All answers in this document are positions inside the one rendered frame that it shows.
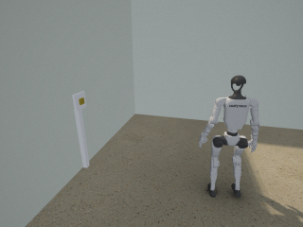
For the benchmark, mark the right robot upper arm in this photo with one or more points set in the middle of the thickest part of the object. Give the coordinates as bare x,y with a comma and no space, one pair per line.
254,111

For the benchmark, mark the robot right hand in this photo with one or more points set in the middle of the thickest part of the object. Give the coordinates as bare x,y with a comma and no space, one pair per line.
253,145

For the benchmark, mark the left robot upper arm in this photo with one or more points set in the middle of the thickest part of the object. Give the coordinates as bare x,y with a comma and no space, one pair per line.
219,102

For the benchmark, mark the button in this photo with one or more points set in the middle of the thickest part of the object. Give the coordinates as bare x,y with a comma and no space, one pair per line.
81,101

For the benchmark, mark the robot left hand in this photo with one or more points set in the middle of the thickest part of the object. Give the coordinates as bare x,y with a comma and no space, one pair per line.
202,140

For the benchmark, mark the robot right forearm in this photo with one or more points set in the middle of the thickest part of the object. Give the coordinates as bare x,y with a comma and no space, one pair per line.
254,132

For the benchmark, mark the robot left foot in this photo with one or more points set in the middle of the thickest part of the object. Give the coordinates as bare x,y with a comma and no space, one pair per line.
212,192

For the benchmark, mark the left robot thigh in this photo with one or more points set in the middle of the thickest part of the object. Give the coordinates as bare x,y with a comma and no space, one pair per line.
216,146

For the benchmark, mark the robot left forearm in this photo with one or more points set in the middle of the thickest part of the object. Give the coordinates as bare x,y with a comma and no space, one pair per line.
208,128

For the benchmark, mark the panel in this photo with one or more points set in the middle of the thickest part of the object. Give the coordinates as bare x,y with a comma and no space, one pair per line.
80,126

